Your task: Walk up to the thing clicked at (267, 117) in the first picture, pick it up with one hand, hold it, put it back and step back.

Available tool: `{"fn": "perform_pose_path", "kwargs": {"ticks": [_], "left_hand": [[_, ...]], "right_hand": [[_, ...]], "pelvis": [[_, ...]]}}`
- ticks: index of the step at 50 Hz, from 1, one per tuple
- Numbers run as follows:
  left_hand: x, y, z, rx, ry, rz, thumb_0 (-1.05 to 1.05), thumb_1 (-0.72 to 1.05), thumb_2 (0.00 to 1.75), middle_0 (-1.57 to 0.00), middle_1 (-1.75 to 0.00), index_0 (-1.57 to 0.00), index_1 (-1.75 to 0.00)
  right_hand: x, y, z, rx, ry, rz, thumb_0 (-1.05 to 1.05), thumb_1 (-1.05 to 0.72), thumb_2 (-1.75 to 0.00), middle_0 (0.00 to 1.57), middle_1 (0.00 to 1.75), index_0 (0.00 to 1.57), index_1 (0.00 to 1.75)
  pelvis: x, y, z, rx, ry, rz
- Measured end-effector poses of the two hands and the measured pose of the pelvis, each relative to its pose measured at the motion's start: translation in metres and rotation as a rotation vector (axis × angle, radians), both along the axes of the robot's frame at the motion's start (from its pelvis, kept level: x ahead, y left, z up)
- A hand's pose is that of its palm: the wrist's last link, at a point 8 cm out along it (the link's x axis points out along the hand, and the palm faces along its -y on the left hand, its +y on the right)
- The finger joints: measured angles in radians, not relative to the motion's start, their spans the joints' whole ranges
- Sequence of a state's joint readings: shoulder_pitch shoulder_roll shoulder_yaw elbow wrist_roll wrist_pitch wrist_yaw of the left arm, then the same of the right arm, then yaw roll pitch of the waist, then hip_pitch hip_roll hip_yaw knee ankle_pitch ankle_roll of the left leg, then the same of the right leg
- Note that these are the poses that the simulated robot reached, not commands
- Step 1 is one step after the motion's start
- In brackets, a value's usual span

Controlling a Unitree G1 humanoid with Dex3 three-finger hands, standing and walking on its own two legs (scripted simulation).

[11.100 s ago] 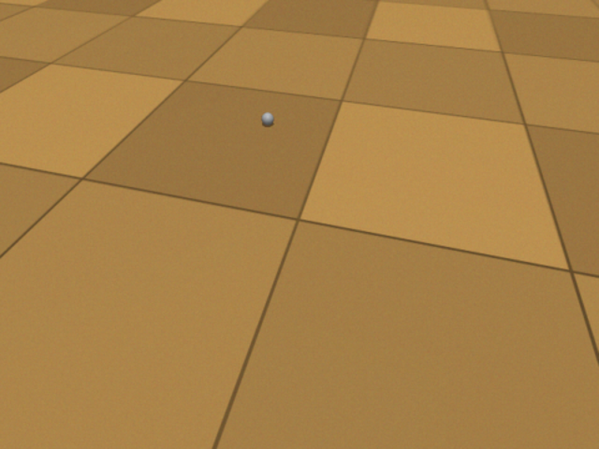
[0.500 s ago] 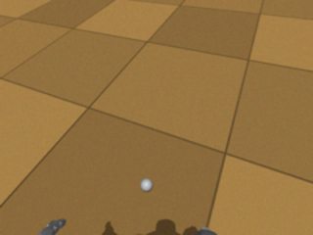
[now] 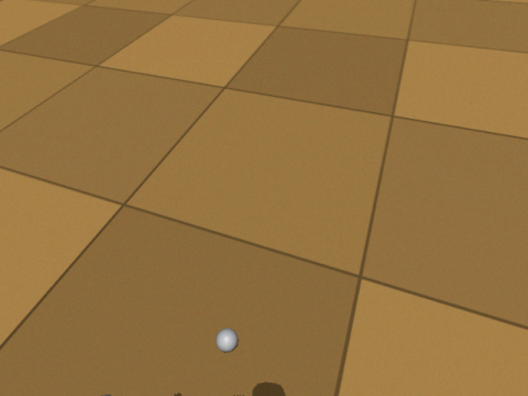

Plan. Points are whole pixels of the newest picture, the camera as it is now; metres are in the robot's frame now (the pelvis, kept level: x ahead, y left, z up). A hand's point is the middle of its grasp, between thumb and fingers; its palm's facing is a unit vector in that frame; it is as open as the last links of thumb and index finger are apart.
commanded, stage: walk up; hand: left
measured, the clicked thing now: (226, 339) +0.43 +0.20 -0.72
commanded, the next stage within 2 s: stand in 0.88 s
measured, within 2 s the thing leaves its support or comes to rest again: neither
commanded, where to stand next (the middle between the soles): +0.05 -0.01 m, yaw -5 degrees
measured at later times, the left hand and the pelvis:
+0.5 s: hand out of the picture +0.09 +0.30 -0.15, palm faces -0.10 -0.91 -0.40, open 7.4 cm; pelvis +0.01 +0.03 +0.00, yaw -4 degrees
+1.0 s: hand out of the picture +0.13 +0.28 -0.13, palm faces -0.11 -0.94 -0.32, open 7.4 cm; pelvis +0.02 +0.04 +0.03, yaw -4 degrees
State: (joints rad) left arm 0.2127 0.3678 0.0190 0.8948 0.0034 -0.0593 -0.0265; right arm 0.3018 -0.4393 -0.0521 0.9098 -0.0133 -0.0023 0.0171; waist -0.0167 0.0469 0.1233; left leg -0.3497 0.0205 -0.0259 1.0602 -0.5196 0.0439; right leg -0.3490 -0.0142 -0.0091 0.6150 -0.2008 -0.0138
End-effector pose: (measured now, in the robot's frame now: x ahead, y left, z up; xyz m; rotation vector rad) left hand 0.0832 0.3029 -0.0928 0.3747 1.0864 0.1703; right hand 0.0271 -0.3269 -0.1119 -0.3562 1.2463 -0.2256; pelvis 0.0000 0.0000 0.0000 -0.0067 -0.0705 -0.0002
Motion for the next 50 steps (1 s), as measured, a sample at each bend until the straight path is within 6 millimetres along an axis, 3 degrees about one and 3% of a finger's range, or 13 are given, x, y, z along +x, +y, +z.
{"fn": "perform_pose_path", "kwargs": {"ticks": [3,7,11,18,27,42,50], "left_hand": [[0.007,0.003,0.001,0.006,-0.009,-0.009,0.0,0.9,0.9,-0.21,-0.3,-0.2,-0.3],[0.016,0.02,-0.009,0.015,-0.008,0.005,0.0,0.9,0.9,-0.21,-0.3,-0.21,-0.3],[0.025,0.04,-0.023,0.02,0.019,0.025,0.0,0.9,0.9,-0.21,-0.3,-0.2,-0.3],[0.023,0.054,-0.023,0.038,0.087,0.024,0.0,0.9,0.9,-0.21,-0.3,-0.2,-0.29],[0.008,0.037,-0.018,0.015,0.15,-0.002,0.0,0.9,0.9,-0.21,-0.3,-0.2,-0.29],[0.046,0.016,-0.001,-0.055,0.068,-0.033,0.0,0.9,0.9,-0.21,-0.3,-0.2,-0.3],[0.047,0.019,0.0,-0.053,0.092,-0.033,0.0,0.9,0.9,-0.21,-0.3,-0.2,-0.29]], "right_hand": [[0.028,0.011,-0.001,0.019,-0.047,0.025,0.0,-0.91,-0.9,0.2,0.3,0.21,0.3],[0.048,0.026,-0.005,0.021,-0.073,0.031,0.0,-0.91,-0.9,0.2,0.3,0.21,0.3],[0.051,0.041,-0.005,0.007,-0.08,0.01,0.0,-0.91,-0.9,0.2,0.3,0.21,0.3],[0.052,0.05,0.001,-0.003,-0.075,-0.004,0.0,-0.91,-0.9,0.21,0.3,0.21,0.3],[0.051,0.052,-0.003,0.032,-0.072,-0.033,0.0,-0.91,-0.9,0.2,0.3,0.21,0.3],[0.051,0.06,0.017,0.058,-0.08,-0.054,0.0,-0.91,-0.9,0.2,0.3,0.21,0.3],[0.047,0.058,0.021,0.047,-0.053,-0.076,0.0,-0.91,-0.9,0.2,0.3,0.21,0.3]], "pelvis": [[0.006,0.005,0.0,-0.004,0.007,-0.001],[0.012,0.016,-0.008,-0.007,0.01,-0.008],[0.013,0.03,-0.015,0.01,0.013,-0.022],[0.014,0.036,-0.008,-0.005,0.037,-0.047],[0.014,0.034,0.0,0.009,0.025,-0.061],[0.016,0.036,0.021,0.007,0.019,-0.073],[0.021,0.037,0.025,0.006,0.027,-0.072]]}}
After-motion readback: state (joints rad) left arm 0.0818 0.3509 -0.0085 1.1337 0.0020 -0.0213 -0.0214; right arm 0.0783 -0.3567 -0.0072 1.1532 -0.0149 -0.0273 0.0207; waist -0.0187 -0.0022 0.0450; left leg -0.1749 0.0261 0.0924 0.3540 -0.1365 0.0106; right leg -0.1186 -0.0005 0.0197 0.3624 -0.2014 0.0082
